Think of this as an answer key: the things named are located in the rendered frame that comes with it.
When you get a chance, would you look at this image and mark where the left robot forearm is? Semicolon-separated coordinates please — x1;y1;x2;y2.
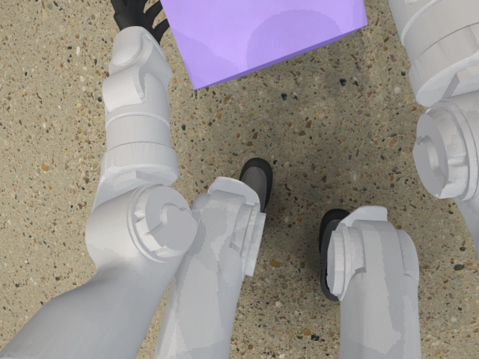
91;26;179;212

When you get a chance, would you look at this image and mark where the right robot shin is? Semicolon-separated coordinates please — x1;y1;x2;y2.
326;206;419;296

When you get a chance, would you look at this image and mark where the robot left thigh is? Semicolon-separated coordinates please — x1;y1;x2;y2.
153;189;266;359

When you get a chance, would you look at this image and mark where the carton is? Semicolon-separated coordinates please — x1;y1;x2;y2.
160;0;367;90

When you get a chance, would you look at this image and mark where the left robot hand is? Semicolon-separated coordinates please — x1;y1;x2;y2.
110;0;170;45

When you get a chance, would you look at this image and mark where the right robot forearm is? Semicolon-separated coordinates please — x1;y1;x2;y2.
388;0;479;108

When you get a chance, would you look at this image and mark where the right robot upper arm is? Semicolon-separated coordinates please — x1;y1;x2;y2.
412;90;479;260

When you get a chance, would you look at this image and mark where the left robot upper arm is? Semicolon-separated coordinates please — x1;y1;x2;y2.
0;183;197;359

